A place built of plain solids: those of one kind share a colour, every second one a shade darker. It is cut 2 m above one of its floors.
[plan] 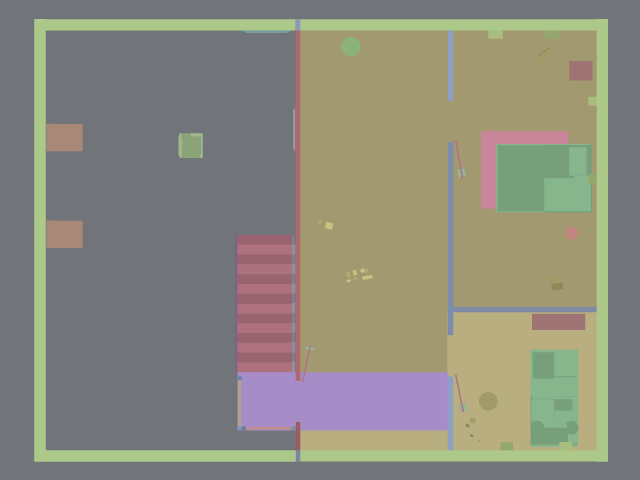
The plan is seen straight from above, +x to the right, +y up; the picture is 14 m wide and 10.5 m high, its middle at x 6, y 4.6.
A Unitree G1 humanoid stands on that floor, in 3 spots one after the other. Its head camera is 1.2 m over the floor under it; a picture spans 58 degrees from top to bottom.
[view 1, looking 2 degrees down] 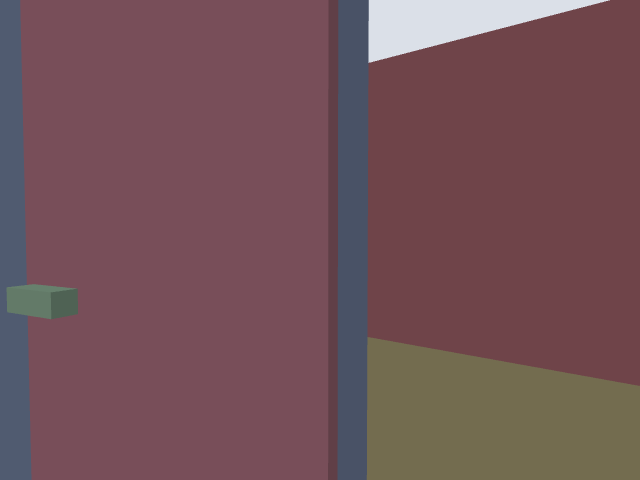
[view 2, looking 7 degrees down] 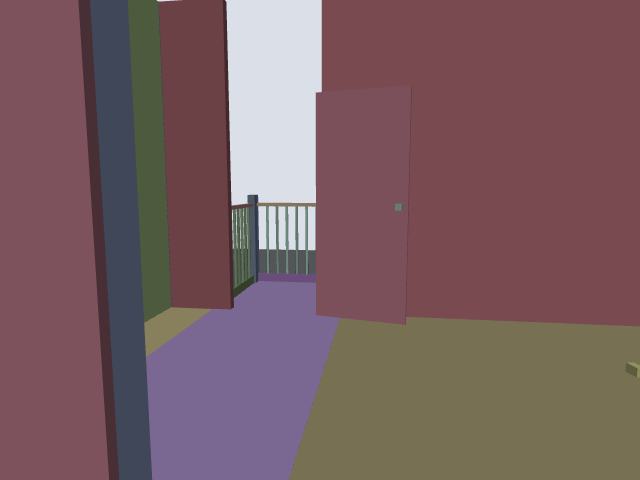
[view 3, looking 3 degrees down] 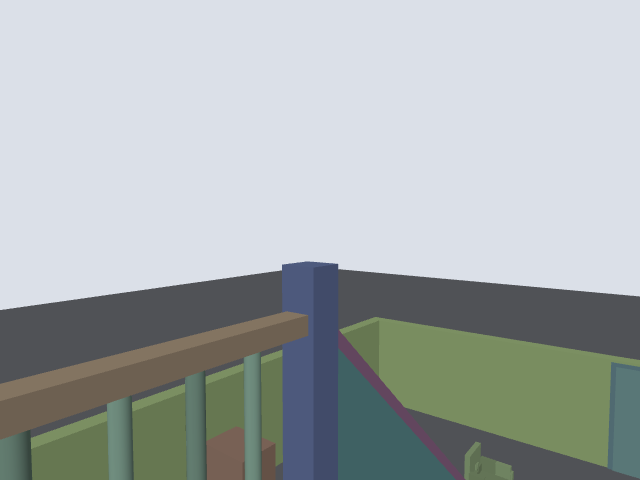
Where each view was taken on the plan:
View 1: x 9.55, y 7.19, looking -143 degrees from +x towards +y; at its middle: doorleaf_door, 0.71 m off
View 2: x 9.55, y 2.07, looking -172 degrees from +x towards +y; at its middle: doorleaf_door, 3.98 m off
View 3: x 4.83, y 0.86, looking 128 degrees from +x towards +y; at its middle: nothing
